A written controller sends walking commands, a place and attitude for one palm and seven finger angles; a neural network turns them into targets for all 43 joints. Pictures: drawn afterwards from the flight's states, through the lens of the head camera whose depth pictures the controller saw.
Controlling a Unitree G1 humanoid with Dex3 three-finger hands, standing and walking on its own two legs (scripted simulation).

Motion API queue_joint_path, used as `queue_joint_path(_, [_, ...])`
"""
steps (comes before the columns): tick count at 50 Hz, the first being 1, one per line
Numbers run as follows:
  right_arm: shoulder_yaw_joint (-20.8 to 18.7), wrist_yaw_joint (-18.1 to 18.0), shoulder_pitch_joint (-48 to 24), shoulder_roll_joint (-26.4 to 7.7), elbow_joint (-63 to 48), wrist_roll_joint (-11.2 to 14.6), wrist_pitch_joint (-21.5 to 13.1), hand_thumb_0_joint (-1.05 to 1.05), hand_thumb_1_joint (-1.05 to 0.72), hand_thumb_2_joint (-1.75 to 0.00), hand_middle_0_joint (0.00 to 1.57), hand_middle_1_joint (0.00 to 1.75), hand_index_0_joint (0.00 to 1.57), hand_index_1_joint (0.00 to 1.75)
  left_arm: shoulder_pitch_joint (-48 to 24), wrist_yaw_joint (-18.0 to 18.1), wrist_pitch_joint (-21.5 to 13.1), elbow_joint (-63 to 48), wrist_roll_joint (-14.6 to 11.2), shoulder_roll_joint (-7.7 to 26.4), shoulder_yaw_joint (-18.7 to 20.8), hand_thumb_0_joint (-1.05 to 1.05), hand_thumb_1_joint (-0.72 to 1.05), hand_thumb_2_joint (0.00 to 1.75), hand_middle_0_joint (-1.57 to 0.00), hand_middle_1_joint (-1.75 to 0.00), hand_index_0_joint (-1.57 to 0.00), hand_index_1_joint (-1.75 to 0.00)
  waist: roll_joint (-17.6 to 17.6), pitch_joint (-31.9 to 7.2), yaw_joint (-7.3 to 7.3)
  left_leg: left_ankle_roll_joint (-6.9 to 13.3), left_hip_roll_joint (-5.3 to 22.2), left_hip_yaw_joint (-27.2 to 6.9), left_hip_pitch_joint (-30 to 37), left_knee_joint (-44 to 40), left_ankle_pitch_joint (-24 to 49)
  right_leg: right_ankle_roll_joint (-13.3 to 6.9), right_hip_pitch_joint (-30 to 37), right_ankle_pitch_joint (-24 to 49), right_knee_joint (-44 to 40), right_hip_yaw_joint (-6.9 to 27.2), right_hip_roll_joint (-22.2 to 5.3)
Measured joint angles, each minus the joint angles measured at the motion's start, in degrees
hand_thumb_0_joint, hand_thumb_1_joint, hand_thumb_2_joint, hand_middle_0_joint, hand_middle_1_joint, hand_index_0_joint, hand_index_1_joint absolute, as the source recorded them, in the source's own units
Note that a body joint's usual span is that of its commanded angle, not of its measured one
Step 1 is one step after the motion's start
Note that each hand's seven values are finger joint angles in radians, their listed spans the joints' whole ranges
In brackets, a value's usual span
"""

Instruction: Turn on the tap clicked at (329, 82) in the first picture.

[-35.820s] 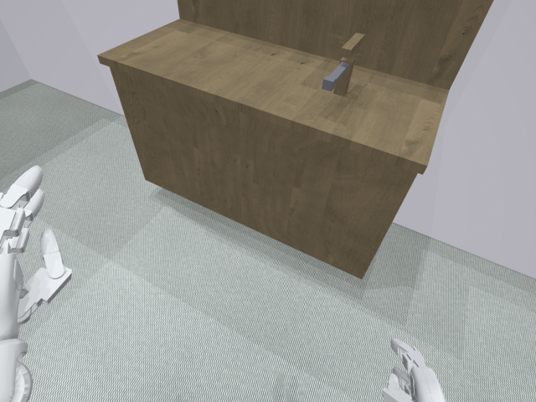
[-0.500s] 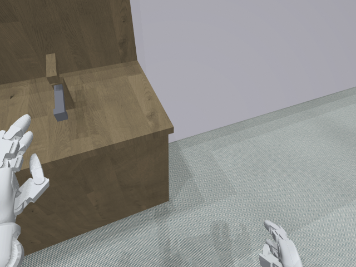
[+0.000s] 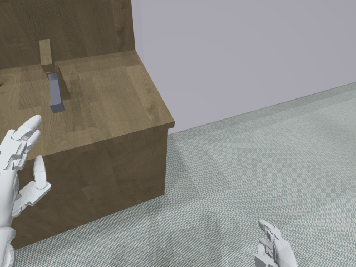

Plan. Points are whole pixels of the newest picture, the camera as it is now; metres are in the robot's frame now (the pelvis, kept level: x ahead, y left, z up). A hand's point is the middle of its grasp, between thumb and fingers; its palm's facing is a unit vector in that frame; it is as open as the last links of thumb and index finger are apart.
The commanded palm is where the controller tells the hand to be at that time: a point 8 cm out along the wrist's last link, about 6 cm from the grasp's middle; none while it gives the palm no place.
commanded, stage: come to a stop and stand still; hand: left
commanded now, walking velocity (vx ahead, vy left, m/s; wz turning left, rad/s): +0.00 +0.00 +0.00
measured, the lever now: (56, 105) +0.47 +0.37 +0.05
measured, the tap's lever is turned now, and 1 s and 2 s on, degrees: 0 0 0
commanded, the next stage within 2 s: look again from close up in 0.38 s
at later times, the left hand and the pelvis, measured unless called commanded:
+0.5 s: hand (29, 173) +0.22 +0.26 +0.16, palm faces +0.39 -0.84 -0.38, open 7.4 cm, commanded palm +0.15 +0.29 +0.18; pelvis +0.00 +0.01 +0.00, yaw +1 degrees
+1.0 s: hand (14, 151) +0.23 +0.27 +0.20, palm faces +0.47 -0.81 -0.36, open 7.4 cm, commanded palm +0.15 +0.28 +0.17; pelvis -0.01 -0.02 +0.00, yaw +2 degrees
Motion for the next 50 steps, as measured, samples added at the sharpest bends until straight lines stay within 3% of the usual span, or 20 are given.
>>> queue_joint_path(3, [0.6, -0.5, 0.0, 0.2, 0.5, -0.3, -0.5, 0.02, -0.91, -0.9, 0.2, 0.3, 0.2, 0.3, -4.3, 1.4, 0.0, 1.1, -0.2, 1.3, 3.2, 0.01, 0.88, 0.9, -0.22, -0.3, -0.22, -0.3, -0.9, 0.8, 0.79, 0.1, -0.1, -0.5, 0.1, -0.2, 0.4, 0.0, 0.5, 0.5, -0.8, -0.5, 0.0])
queue_joint_path(6, [0.9, -0.2, -0.4, 0.1, 0.8, -0.5, -1.5, 0.02, -0.91, -0.9, 0.2, 0.3, 0.2, 0.3, -7.8, 2.8, -0.6, 0.3, -0.3, 0.2, 4.6, 0.02, 0.88, 0.9, -0.22, -0.3, -0.22, -0.3, -1.1, 1.0, 1.2, 0.3, -0.3, -0.7, 0.2, -1.0, 1.0, 0.2, 0.7, 1.2, -1.7, -0.7, -0.2])
queue_joint_path(14, [1.0, 0.3, -1.9, 0.4, 0.1, -0.9, -1.5, 0.02, -0.91, -0.9, 0.2, 0.3, 0.2, 0.3, -5.2, 2.7, -1.6, -0.6, 0.6, -2.1, 0.7, 0.01, 0.89, 0.9, -0.21, -0.3, -0.21, -0.3, 0.3, -1.1, 0.02, 0.7, -1.1, 0.0, 0.2, -3.8, 2.3, 0.8, 0.2, 2.3, -3.6, 0.0, -1.1])
queue_joint_path(21, [1.5, -0.3, -1.9, 0.8, -0.2, -1.0, -0.3, 0.02, -0.91, -0.9, 0.2, 0.3, 0.2, 0.3, -3.7, 2.3, 0.1, 0.5, -0.2, -0.1, 2.0, 0.01, 0.89, 0.9, -0.21, -0.3, -0.21, -0.3, 0.2, 0.1, -0.04, 0.6, -1.4, -0.4, 0.6, -5.0, 3.1, 0.8, 0.6, 2.5, -4.3, -0.6, -1.3])
queue_joint_path(27, [1.2, -0.1, -1.4, 0.1, 0.4, -1.0, 0.0, 0.02, -0.91, -0.89, 0.2, 0.3, 0.2, 0.3, -3.7, 2.7, -0.1, -2.1, -0.4, -0.8, 1.9, 0.01, 0.89, 0.9, -0.21, -0.3, -0.21, -0.3, 0.4, 0.4, 0.42, 0.3, -1.2, -1.2, 0.8, -4.5, 2.9, 0.6, 1.3, 2.6, -4.8, -1.2, -1.0])
queue_joint_path(44, [0.5, -1.0, -0.7, -0.9, 0.4, -0.5, 1.4, 0.02, -0.91, -0.9, 0.2, 0.3, 0.2, 0.3, -2.9, 2.7, 0.4, 1.1, -0.8, -1.6, 0.5, 0.01, 0.89, 0.9, -0.21, -0.3, -0.21, -0.3, 1.9, -1.5, -0.22, -0.7, -0.2, -2.0, 1.7, -5.7, 3.7, -0.5, 3.0, 4.0, -7.3, -1.8, 0.2])
queue_joint_path(45, [1.3, -2.1, 0.3, -1.4, -1.4, 0.2, 1.7, 0.02, -0.91, -0.9, 0.2, 0.3, 0.2, 0.3, -5.2, 2.4, 0.3, 1.4, -0.2, 0.4, 0.5, 0.01, 0.89, 0.9, -0.21, -0.3, -0.21, -0.3, 2.1, -0.9, 0.09, -0.7, -0.1, -2.6, 0.6, -4.1, 2.9, -0.3, 2.1, 3.3, -6.0, -2.2, 0.5])
queue_joint_path(46, [1.1, -2.2, 0.9, -1.6, -1.6, -0.7, 0.6, 0.02, -0.91, -0.9, 0.2, 0.3, 0.2, 0.3, -10.0, 1.2, -0.3, 3.7, 2.0, 3.0, 1.1, 0.01, 0.88, 0.9, -0.22, -0.3, -0.21, -0.3, 2.2, -0.1, 1.24, -1.2, 0.0, -3.0, -0.2, -3.0, 4.0, -0.8, 0.8, 2.4, -3.4, -2.6, 0.7])
queue_joint_path(47, [0.8, -1.2, 0.4, -1.5, -0.2, -1.8, -0.4, 0.02, -0.91, -0.9, 0.2, 0.3, 0.2, 0.3, -14.5, 0.3, -0.2, 6.3, 2.4, 4.8, 2.2, 0.01, 0.88, 0.9, -0.22, -0.3, -0.22, -0.3, 1.7, 0.5, 1.62, -1.4, -0.5, -3.2, -0.6, -2.4, 3.9, -1.1, -0.3, 1.2, -0.8, -2.9, 0.3])
queue_joint_path(48, [1.0, 0.1, -0.5, -1.2, 1.5, -2.4, -0.6, 0.02, -0.91, -0.9, 0.2, 0.3, 0.2, 0.3, -17.4, -0.1, 0.5, 8.1, 1.4, 5.7, 3.7, 0.01, 0.88, 0.9, -0.22, -0.3, -0.22, -0.3, 1.1, 0.5, 1.5, -1.5, -0.9, -3.2, -0.7, -2.2, 3.6, -1.5, -1.4, 0.2, 1.3, -2.6, -0.1])
queue_joint_path(50, [1.4, 1.4, -1.7, -0.8, 4.2, -2.3, -1.0, 0.02, -0.91, -0.9, 0.2, 0.3, 0.2, 0.3, -19.5, -1.4, 2.5, 9.8, -3.8, 4.3, 6.6, 0.01, 0.88, 0.9, -0.22, -0.3, -0.22, -0.3, 0.9, -0.5, 1.4, -1.7, -1.2, -2.4, 0.1, -2.4, 3.1, -1.5, -1.9, -0.9, 3.3, -1.6, -0.4])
